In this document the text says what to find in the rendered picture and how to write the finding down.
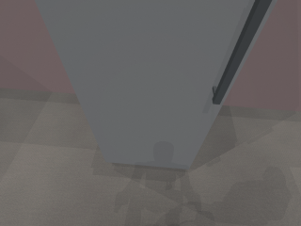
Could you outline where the handle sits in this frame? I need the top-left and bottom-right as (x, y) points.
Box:
(212, 0), (272, 105)

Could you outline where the fridge door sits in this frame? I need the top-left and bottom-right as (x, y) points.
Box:
(35, 0), (277, 170)

